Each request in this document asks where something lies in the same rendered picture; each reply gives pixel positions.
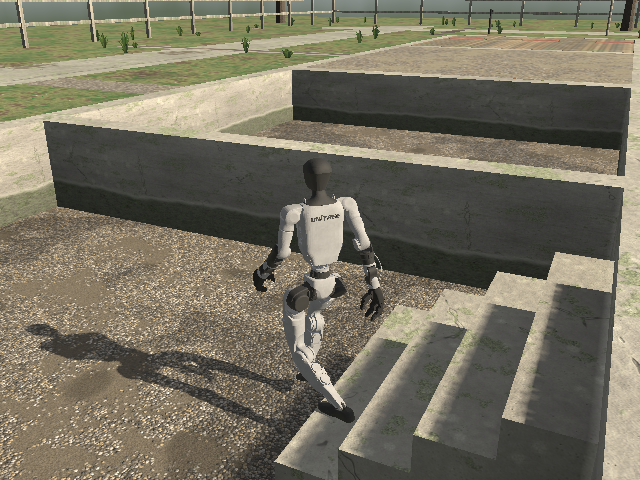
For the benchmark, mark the robot right upper arm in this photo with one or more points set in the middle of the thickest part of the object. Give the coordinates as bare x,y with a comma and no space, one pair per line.
361,240

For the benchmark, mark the left robot foot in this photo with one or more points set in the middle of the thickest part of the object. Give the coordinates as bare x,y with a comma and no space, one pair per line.
346,415

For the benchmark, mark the robot left forearm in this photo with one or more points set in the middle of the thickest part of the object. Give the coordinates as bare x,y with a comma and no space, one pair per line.
269,264

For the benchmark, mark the humanoid robot head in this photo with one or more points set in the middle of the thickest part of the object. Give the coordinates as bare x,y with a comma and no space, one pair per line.
317,172

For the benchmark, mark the left robot hand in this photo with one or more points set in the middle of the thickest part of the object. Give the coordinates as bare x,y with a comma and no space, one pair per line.
258,282

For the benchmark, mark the robot right forearm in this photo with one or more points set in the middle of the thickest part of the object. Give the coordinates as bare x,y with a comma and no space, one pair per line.
369,266

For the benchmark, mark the robot left upper arm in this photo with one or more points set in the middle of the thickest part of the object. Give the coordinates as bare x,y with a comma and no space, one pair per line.
289,216

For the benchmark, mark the right robot hand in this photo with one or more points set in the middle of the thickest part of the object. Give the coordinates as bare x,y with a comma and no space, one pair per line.
377,299

